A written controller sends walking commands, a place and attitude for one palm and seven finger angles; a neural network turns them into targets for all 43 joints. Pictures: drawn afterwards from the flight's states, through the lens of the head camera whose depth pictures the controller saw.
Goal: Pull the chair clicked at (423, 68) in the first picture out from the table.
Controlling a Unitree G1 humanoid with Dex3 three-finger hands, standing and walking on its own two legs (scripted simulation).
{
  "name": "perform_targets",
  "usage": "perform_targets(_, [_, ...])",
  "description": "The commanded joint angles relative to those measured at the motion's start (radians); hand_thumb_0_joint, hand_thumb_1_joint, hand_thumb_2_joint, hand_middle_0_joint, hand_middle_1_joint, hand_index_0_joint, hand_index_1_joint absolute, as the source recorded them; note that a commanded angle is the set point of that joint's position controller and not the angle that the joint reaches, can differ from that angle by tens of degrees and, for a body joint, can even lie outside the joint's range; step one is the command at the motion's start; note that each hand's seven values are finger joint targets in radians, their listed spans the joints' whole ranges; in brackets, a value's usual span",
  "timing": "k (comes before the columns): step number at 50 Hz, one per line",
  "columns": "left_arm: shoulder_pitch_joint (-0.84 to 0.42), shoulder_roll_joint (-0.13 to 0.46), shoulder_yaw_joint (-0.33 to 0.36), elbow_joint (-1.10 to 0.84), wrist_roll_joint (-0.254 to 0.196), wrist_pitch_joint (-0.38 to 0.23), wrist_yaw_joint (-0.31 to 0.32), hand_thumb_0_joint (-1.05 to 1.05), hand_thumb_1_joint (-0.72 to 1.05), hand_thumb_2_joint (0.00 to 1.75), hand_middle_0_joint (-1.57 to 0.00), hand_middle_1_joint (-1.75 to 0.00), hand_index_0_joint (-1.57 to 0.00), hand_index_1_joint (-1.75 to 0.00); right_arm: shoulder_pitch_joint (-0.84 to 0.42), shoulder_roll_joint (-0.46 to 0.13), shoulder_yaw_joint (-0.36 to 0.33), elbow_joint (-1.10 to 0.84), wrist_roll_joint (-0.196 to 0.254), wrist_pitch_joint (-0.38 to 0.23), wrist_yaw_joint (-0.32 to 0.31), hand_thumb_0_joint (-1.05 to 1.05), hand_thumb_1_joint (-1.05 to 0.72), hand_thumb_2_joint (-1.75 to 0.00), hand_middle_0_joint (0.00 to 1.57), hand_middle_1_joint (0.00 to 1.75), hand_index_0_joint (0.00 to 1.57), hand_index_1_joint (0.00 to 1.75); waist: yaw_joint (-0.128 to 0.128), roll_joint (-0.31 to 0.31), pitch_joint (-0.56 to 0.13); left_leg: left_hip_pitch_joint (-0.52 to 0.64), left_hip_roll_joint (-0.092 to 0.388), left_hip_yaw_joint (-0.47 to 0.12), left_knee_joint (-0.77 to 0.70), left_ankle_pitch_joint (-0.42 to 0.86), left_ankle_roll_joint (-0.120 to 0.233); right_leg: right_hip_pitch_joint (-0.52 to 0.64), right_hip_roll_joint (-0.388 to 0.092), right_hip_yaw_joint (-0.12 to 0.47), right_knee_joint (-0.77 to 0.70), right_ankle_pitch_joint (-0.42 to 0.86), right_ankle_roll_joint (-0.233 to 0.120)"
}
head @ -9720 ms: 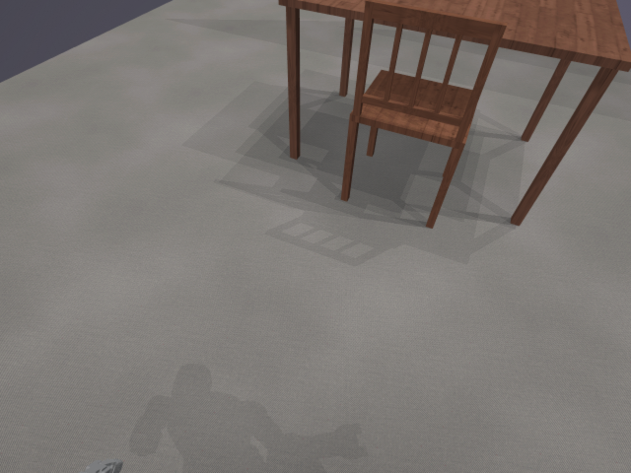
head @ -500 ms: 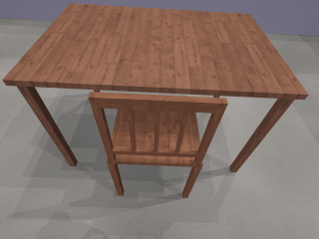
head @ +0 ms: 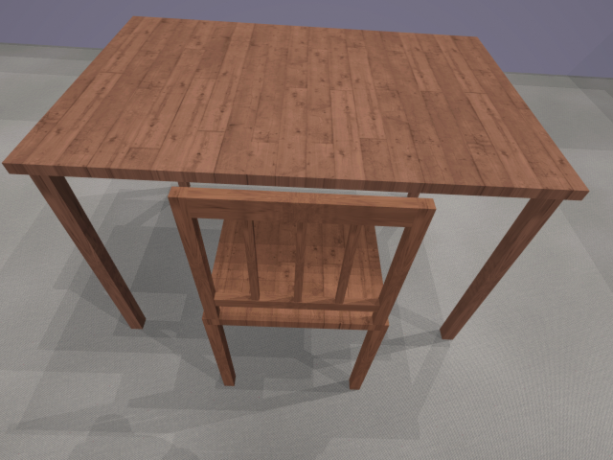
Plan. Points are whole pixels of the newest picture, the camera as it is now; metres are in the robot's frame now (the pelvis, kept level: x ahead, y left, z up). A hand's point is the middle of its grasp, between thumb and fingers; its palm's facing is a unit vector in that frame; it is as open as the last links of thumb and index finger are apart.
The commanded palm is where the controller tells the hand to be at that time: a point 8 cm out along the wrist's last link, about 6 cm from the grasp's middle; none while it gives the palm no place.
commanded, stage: look again from close up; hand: left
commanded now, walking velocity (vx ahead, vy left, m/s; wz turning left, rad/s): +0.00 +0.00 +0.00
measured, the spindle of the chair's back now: (299, 263) +0.48 +0.05 -0.11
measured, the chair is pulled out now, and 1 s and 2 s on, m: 0.00 0.00 0.00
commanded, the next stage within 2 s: raise the hand toward the chair's back in 0.54 s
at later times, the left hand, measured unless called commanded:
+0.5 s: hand out of the picture -0.02 +0.15 -0.18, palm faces +0.04 -0.98 -0.17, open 7.4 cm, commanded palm none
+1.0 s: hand (237, 421) +0.18 +0.10 -0.04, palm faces -0.01 -1.00 +0.02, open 8.7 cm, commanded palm +0.12 +0.19 -0.07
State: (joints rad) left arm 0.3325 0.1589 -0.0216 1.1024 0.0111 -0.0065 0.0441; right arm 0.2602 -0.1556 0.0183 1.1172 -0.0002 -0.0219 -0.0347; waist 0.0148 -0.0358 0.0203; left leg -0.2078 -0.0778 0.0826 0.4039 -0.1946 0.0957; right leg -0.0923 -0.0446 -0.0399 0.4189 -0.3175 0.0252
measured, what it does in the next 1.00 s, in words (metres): lowers itself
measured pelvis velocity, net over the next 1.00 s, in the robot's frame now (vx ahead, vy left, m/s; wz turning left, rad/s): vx -0.04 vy -0.06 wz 0.01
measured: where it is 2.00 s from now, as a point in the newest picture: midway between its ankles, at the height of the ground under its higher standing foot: outside the picture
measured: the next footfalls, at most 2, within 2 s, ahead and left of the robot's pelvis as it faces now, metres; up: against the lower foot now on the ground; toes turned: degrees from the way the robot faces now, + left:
none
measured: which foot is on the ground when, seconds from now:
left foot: down 0.00-1.00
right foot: down 0.00-1.00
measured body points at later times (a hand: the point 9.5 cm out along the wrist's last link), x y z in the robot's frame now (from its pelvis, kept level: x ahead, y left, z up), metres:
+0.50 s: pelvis +0.01 -0.01 +0.00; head +0.02 -0.01 +0.45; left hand -0.02 +0.20 -0.16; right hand +0.00 -0.23 -0.16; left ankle +0.02 +0.06 -0.74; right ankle -0.06 -0.13 -0.74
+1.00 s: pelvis -0.04 -0.06 -0.08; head -0.01 -0.05 +0.37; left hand +0.17 +0.16 -0.04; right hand +0.17 -0.32 -0.13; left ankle +0.02 +0.06 -0.74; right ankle -0.05 -0.13 -0.74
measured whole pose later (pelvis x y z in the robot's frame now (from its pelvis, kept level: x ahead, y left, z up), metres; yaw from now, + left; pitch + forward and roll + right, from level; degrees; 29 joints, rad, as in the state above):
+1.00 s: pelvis -0.04 -0.06 -0.08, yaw +1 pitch +12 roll +1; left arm 0.33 0.15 0.10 0.18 -0.23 -0.52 -0.25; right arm 0.15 -0.26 -0.06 0.58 0.02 -0.22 -0.01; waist -0.02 -0.03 -0.18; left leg -0.86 0.01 0.05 1.06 -0.41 0.02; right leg -0.76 0.02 -0.08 1.10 -0.56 -0.08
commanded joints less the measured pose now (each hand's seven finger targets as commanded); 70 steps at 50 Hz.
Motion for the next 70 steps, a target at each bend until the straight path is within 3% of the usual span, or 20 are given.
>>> perform_targets(1, [0.1, 0.083, 0.017, -0.01, 0.003, -0.008, 0.006, 0.0, 0.9, 0.9, -0.2, -0.3, -0.2, -0.3, 0.052, -0.104, -0.015, -0.028, 0.0, -0.016, 0.001, 0.0, -0.9, -0.9, 0.2, 0.3, 0.2, 0.3, -0.003, 0.04, 0.053, 0.053, 0.176, -0.189, -0.099, 0.126, -0.027, -0.1, -0.069, 0.058, -0.071, 0.103, -0.047])
perform_targets(31, [0.116, 0.062, 0.018, 0.008, 0.002, -0.013, 0.008, 0.0, 0.9, 0.9, -0.2, -0.3, -0.2, -0.3, 0.078, -0.083, -0.01, -0.006, 0.001, -0.012, -0.004, 0.0, -0.9, -0.9, 0.2, 0.3, 0.2, 0.3, -0.006, 0.024, 0.06, 0.082, 0.168, -0.173, -0.082, 0.176, -0.032, -0.091, -0.075, 0.064, -0.093, 0.155, -0.054])
perform_targets(32, [0.097, 0.078, 0.01, 0.001, 0.025, -0.045, 0.038, 0.0, 0.9, 0.9, -0.2, -0.3, -0.2, -0.3, 0.039, -0.128, -0.009, -0.079, -0.004, -0.02, 0.012, 0.0, -0.9, -0.9, 0.2, 0.3, 0.2, 0.3, -0.014, 0.01, 0.113, -0.008, 0.185, -0.183, 0.102, 0.439, -0.059, -0.148, -0.072, 0.08, -0.063, 0.332, -0.045])
perform_targets(33, [-0.558, 0.257, 0.082, -1.515, -0.159, -0.216, 0.033, 0.0, 0.88, 0.89, -0.2, -0.3, -0.2, -0.3, 0.081, -0.302, -0.068, -0.438, 0.035, -0.137, -0.018, 0.0, -0.9, -0.9, 0.2, 0.3, 0.2, 0.3, -0.148, 0.205, -0.374, 0.36, 0.113, -0.153, 0.037, 0.411, -0.085, -0.2, 0.028, -0.024, 0.055, 0.314, -0.042])
perform_targets(34, [-0.475, 0.342, 0.127, -1.546, -0.107, -0.214, 0.074, 0.0, 0.85, 0.88, -0.2, -0.29, -0.2, -0.29, -0.017, -0.206, -0.01, -0.376, 0.042, -0.23, -0.05, 0.0, -0.9, -0.9, 0.2, 0.3, 0.2, 0.3, -0.098, 0.242, -0.378, 0.378, 0.155, -0.143, 0.028, 0.389, -0.101, -0.267, 0.06, -0.032, 0.16, 0.099, -0.049])
perform_targets(35, [0.029, 0.074, 0.016, -1.242, -0.116, -0.088, 0.09, 0.0, 0.83, 0.87, -0.19, -0.29, -0.19, -0.29, 0.003, -0.169, -0.031, -0.395, 0.038, -0.292, -0.037, 0.0, -0.9, -0.9, 0.2, 0.3, 0.2, 0.3, -0.069, 0.217, -0.286, 0.297, 0.17, -0.207, -0.046, 0.304, -0.111, -0.359, 0.064, -0.036, 0.263, -0.055, -0.057])
perform_targets(36, [0.133, -0.072, -0.076, -1.101, -0.154, -0.031, 0.092, 0.0, 0.81, 0.86, -0.19, -0.29, -0.19, -0.29, 0.003, -0.163, -0.034, -0.361, 0.056, -0.305, -0.034, 0.0, -0.9, -0.9, 0.2, 0.3, 0.2, 0.3, -0.063, 0.173, -0.128, 0.117, 0.138, -0.208, -0.04, 0.194, -0.11, -0.386, 0.039, -0.033, 0.278, -0.081, -0.049])
perform_targets(38, [0.025, 0.011, -0.024, -1.221, -0.171, -0.123, 0.063, 0.0, 0.76, 0.84, -0.19, -0.28, -0.19, -0.28, -0.015, -0.235, -0.062, -0.443, 0.038, -0.322, -0.031, 0.0, -0.9, -0.9, 0.2, 0.3, 0.2, 0.3, -0.073, 0.098, -0.102, -0.02, 0.113, -0.202, 0.09, -0.021, -0.092, -0.401, 0.042, -0.055, 0.177, -0.037, -0.049])
perform_targets(40, [0.062, -0.034, -0.014, -1.056, -0.17, -0.225, 0.011, 0.0, 0.71, 0.82, -0.18, -0.27, -0.18, -0.27, -0.034, -0.236, -0.068, -0.489, 0.009, -0.317, -0.02, 0.0, -0.9, -0.9, 0.2, 0.3, 0.2, 0.3, -0.107, -0.135, -0.073, -0.182, 0.085, -0.183, 0.263, -0.065, -0.078, -0.531, 0.052, -0.075, 0.196, -0.028, -0.046])
perform_targets(42, [0.205, -0.076, 0.027, -0.905, -0.209, -0.384, -0.095, 0.0, 0.67, 0.8, -0.18, -0.26, -0.18, -0.26, -0.102, -0.23, -0.09, -0.533, -0.003, -0.311, -0.009, 0.0, -0.9, -0.9, 0.2, 0.3, 0.2, 0.3, -0.031, -0.314, -0.087, -0.395, 0.085, -0.153, 0.393, -0.103, -0.087, -0.659, 0.059, -0.067, 0.316, -0.113, -0.044])
perform_targets(43, [0.249, -0.057, 0.067, -0.905, -0.237, -0.469, -0.16, 0.0, 0.64, 0.79, -0.17, -0.26, -0.17, -0.26, -0.123, -0.226, -0.1, -0.56, -0.004, -0.308, 0.002, 0.0, -0.9, -0.9, 0.2, 0.3, 0.2, 0.3, 0.003, -0.29, -0.133, -0.463, 0.079, -0.135, 0.443, -0.104, -0.094, -0.675, 0.059, -0.049, 0.372, -0.115, -0.049])
perform_targets(44, [0.303, 0.007, 0.134, -0.881, -0.247, -0.536, -0.224, 0.0, 0.62, 0.78, -0.17, -0.26, -0.17, -0.26, -0.14, -0.22, -0.107, -0.583, 0.006, -0.299, 0.02, 0.0, -0.9, -0.9, 0.2, 0.3, 0.2, 0.3, 0.048, -0.151, -0.161, -0.503, 0.067, -0.111, 0.482, -0.084, -0.106, -0.659, 0.047, -0.013, 0.417, -0.069, -0.062])
perform_targets(45, [0.267, 0.04, 0.154, -0.907, -0.263, -0.602, -0.294, 0.0, 0.6, 0.77, -0.17, -0.25, -0.17, -0.25, -0.156, -0.22, -0.105, -0.616, 0.011, -0.29, 0.035, 0.0, -0.9, -0.9, 0.2, 0.3, 0.2, 0.3, 0.044, -0.064, -0.21, -0.533, 0.059, -0.102, 0.527, -0.074, -0.109, -0.658, 0.039, 0.006, 0.467, -0.026, -0.068])
perform_targets(47, [0.285, 0.14, 0.265, -0.924, -0.264, -0.592, -0.319, 0.0, 0.55, 0.75, -0.16, -0.25, -0.16, -0.25, -0.195, -0.214, -0.113, -0.702, 0.02, -0.252, 0.033, 0.0, -0.9, -0.9, 0.2, 0.3, 0.2, 0.3, 0.078, 0.0, -0.282, -0.596, 0.045, -0.055, 0.584, -0.088, -0.095, -0.602, 0.025, 0.079, 0.489, -0.009, -0.059])
perform_targets(50, [0.145, 0.181, 0.289, -1.146, -0.288, -0.513, -0.278, 0.0, 0.48, 0.72, -0.16, -0.23, -0.16, -0.23, -0.216, -0.196, -0.101, -0.794, 0.03, -0.187, 0.01, 0.0, -0.9, -0.9, 0.2, 0.3, 0.2, 0.3, 0.063, 0.03, -0.334, -0.637, 0.04, -0.052, 0.619, -0.148, -0.08, -0.565, 0.014, 0.165, 0.454, -0.085, -0.036])
perform_targets(53, [0.011, 0.194, 0.299, -1.346, -0.274, -0.552, -0.192, 0.0, 0.41, 0.69, -0.15, -0.22, -0.15, -0.22, -0.143, -0.16, -0.097, -0.779, 0.021, -0.165, -0.018, 0.0, -0.9, -0.9, 0.2, 0.3, 0.2, 0.3, 0.004, 0.102, -0.359, -0.61, 0.067, -0.073, 0.672, -0.132, -0.065, -0.601, 0.012, 0.211, 0.445, -0.058, -0.02])
perform_targets(59, [-0.1, 0.178, 0.196, -1.284, -0.279, -0.661, -0.301, 0.0, 0.27, 0.63, -0.14, -0.2, -0.14, -0.2, -0.113, -0.182, -0.068, -0.686, 0.018, -0.215, -0.05, 0.0, -0.9, -0.9, 0.2, 0.3, 0.2, 0.3, -0.103, 0.066, -0.306, -0.687, 0.099, -0.116, 0.77, -0.149, -0.051, -0.716, 0.018, 0.225, 0.451, -0.054, 0.02])
perform_targets(63, [-0.057, 0.216, 0.258, -1.148, -0.343, -0.537, -0.414, 0.0, 0.18, 0.59, -0.13, -0.19, -0.13, -0.19, -0.113, -0.205, -0.063, -0.667, 0.04, -0.229, -0.069, 0.0, -0.9, -0.9, 0.2, 0.3, 0.2, 0.3, -0.061, 0.037, -0.355, -0.703, 0.095, -0.131, 0.748, -0.146, -0.048, -0.621, 0.001, 0.233, 0.423, -0.051, 0.035])
perform_targets(66, [-0.011, 0.243, 0.351, -1.148, -0.368, -0.457, -0.401, 0.0, 0.11, 0.56, -0.12, -0.18, -0.12, -0.18, -0.126, -0.194, -0.069, -0.667, 0.046, -0.224, -0.07, 0.0, -0.9, -0.9, 0.2, 0.3, 0.2, 0.3, -0.019, 0.004, -0.425, -0.681, 0.092, -0.137, 0.715, -0.084, -0.05, -0.501, -0.023, 0.239, 0.425, 0.097, 0.062])
perform_targets(70, [0.044, 0.211, 0.365, -1.192, -0.351, -0.472, -0.325, 0.0, 0.01, 0.52, -0.11, -0.16, -0.11, -0.16, -0.124, -0.168, -0.079, -0.653, 0.036, -0.222, -0.058, 0.0, -0.9, -0.9, 0.2, 0.3, 0.2, 0.3, 0.002, 0.016, -0.437, -0.62, 0.092, -0.129, 0.654, -0.016, -0.058, -0.47, -0.017, 0.18, 0.459, 0.25, 0.052])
